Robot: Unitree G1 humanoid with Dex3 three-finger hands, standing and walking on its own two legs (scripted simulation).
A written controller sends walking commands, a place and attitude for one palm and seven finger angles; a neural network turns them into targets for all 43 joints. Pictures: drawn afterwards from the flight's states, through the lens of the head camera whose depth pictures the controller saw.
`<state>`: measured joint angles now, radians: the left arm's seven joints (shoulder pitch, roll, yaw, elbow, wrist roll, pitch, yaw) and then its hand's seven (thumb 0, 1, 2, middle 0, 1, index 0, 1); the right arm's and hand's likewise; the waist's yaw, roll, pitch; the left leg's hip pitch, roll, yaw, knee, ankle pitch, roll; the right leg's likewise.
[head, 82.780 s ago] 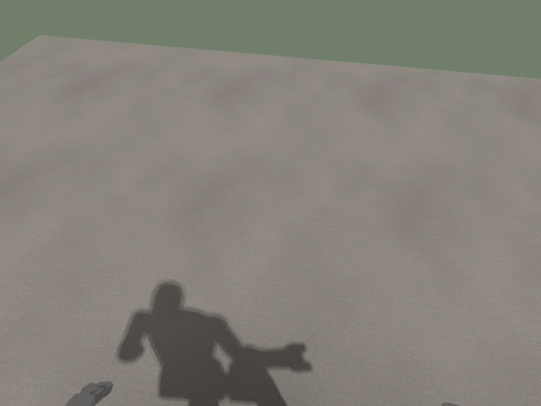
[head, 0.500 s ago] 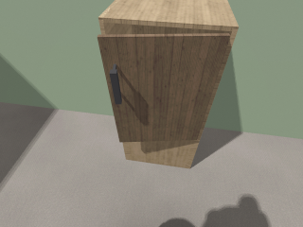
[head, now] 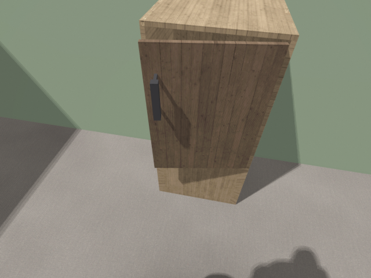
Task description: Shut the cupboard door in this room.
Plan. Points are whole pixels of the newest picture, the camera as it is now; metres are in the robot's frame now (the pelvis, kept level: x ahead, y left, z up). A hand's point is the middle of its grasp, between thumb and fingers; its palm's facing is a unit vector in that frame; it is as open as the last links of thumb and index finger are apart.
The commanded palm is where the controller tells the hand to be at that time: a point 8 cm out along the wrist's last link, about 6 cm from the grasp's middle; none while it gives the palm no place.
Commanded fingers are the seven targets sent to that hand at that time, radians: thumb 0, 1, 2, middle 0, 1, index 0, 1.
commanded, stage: come to a stop and stand still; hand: left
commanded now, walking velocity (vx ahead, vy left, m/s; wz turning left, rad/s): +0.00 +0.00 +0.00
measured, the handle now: (156, 97) +0.64 +0.14 +0.04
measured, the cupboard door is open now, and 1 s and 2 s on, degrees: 11 11 11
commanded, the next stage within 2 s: look again from close up in 1.74 s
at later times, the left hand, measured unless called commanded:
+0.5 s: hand out of the picture -0.06 +0.15 -0.18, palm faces +0.08 -0.99 -0.12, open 7.4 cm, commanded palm none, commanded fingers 0.00 0.90 0.90 -0.20 -0.30 -0.20 -0.30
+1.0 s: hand out of the picture -0.10 +0.20 -0.17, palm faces +0.08 -0.98 -0.16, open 7.4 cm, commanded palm none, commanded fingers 0.00 0.90 0.90 -0.20 -0.30 -0.20 -0.30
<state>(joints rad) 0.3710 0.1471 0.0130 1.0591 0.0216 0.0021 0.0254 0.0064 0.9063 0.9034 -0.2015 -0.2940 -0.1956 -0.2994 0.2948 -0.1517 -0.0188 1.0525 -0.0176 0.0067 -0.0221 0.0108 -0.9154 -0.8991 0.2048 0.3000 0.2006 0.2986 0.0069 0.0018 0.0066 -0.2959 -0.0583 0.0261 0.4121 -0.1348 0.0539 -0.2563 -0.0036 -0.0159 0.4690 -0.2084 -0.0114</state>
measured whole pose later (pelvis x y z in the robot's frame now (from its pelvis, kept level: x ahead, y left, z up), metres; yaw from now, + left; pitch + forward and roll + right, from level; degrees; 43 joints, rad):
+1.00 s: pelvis -0.12 +0.02 +0.00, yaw +0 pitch -2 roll +1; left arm 0.32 0.17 0.06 1.02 0.03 0.03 0.00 0.01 0.91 0.90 -0.20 -0.29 -0.20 -0.30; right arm 0.46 -0.09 -0.01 1.10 -0.03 -0.02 -0.03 0.01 -0.91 -0.90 0.20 0.30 0.20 0.30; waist 0.01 -0.05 -0.03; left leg -0.11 -0.03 0.07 0.38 -0.25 0.05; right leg -0.57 -0.01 0.00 1.07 -0.27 -0.02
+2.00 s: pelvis -0.07 -0.02 +0.00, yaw -2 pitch +0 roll +0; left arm 0.28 0.15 0.00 1.05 0.02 0.00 0.03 0.01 0.92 0.90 -0.20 -0.29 -0.20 -0.30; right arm 0.17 -0.16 -0.02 1.05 -0.01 0.00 -0.03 -0.01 -0.93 -0.90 0.21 0.30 0.20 0.30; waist 0.01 0.00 0.04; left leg -0.25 0.01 0.10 0.44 -0.19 0.03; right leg -0.17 -0.01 -0.03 0.47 -0.30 0.00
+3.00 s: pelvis +0.06 +0.01 +0.00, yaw +2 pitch +1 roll -1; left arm 0.37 0.15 0.05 1.13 0.03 -0.01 0.00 0.01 0.91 0.90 -0.20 -0.29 -0.20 -0.30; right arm 0.34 -0.10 -0.01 1.07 -0.03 -0.10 -0.04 0.00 -0.91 -0.90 0.20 0.30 0.20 0.30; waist 0.00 -0.07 0.03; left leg -0.17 0.01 0.13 0.51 -0.36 0.06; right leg -0.49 -0.06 -0.06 1.24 -0.34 -0.02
